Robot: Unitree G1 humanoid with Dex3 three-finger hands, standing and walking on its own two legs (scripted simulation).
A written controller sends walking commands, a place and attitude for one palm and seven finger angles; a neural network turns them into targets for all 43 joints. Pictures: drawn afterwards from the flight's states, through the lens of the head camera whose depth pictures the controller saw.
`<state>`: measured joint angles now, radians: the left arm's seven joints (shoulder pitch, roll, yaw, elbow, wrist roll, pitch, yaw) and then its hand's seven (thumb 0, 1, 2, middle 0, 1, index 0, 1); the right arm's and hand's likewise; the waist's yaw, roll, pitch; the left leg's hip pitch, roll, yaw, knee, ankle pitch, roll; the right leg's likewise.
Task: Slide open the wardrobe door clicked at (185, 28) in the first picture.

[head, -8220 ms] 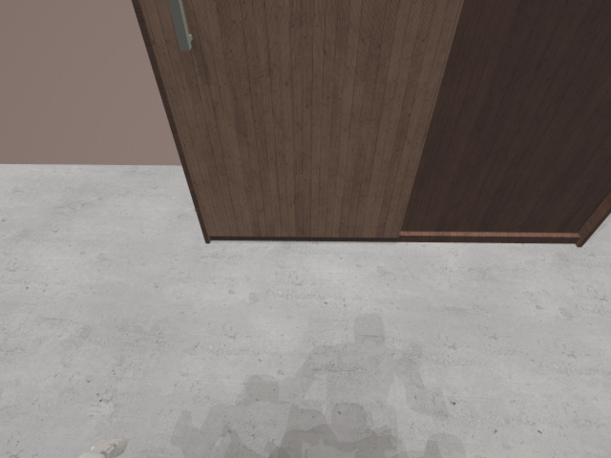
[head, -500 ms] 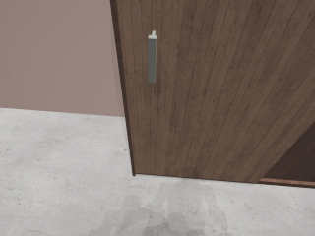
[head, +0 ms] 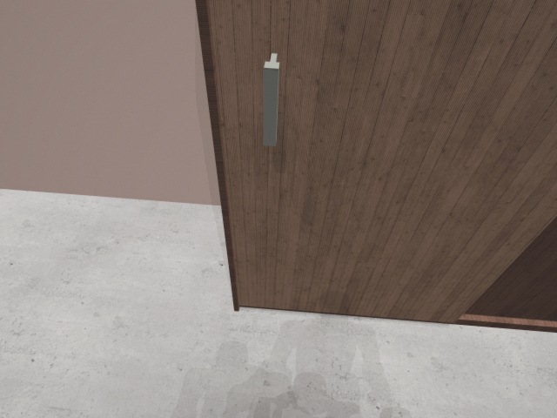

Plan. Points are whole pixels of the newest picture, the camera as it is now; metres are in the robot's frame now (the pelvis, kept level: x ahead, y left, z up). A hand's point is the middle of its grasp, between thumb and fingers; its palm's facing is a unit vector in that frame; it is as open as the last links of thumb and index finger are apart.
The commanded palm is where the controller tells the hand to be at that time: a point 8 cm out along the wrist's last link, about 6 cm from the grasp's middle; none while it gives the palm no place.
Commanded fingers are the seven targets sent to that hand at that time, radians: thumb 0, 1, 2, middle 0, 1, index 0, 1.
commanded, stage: look again from close up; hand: left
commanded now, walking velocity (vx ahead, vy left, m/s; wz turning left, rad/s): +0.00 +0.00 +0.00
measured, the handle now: (271, 100) +0.62 +0.06 +0.16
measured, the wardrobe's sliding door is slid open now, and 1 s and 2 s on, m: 0.00 0.00 0.00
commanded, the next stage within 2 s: none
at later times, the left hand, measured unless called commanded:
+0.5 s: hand out of the picture +0.00 +0.17 -0.18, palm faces -0.01 -0.98 -0.20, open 7.4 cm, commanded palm none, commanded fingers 0.00 0.90 0.90 -0.20 -0.30 -0.20 -0.30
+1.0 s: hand out of the picture +0.00 +0.16 -0.18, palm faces -0.01 -0.98 -0.18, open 7.4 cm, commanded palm none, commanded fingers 0.00 0.90 0.90 -0.20 -0.30 -0.20 -0.30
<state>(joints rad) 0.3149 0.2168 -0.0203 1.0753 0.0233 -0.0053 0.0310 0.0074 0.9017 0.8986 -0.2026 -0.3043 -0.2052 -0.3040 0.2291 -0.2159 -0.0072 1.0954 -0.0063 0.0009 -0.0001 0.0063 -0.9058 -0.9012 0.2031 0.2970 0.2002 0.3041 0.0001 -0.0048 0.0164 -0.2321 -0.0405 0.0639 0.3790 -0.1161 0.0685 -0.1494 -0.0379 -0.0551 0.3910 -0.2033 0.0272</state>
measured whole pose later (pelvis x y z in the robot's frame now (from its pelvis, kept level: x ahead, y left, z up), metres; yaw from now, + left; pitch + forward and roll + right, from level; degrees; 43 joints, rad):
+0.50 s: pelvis +0.01 +0.00 +0.00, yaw -1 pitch -2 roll -1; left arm 0.34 0.17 -0.02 1.09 0.02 -0.01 0.04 0.01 0.90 0.90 -0.20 -0.30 -0.20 -0.30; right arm 0.27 -0.17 -0.01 1.12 0.00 0.00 -0.01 0.01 -0.91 -0.90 0.20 0.30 0.20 0.30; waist 0.00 0.00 0.01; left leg -0.22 -0.03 0.08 0.38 -0.13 0.06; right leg -0.14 -0.03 -0.04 0.39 -0.21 0.02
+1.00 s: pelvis +0.02 -0.01 +0.00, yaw -2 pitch -1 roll +0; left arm 0.36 0.14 -0.01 1.10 0.02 -0.01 0.05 0.01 0.90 0.90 -0.20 -0.30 -0.20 -0.30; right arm 0.29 -0.15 -0.01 1.13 0.00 -0.01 -0.02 0.00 -0.91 -0.90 0.20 0.30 0.20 0.30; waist 0.00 0.00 0.02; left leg -0.22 -0.03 0.09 0.39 -0.15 0.06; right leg -0.15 -0.03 -0.03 0.40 -0.23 0.02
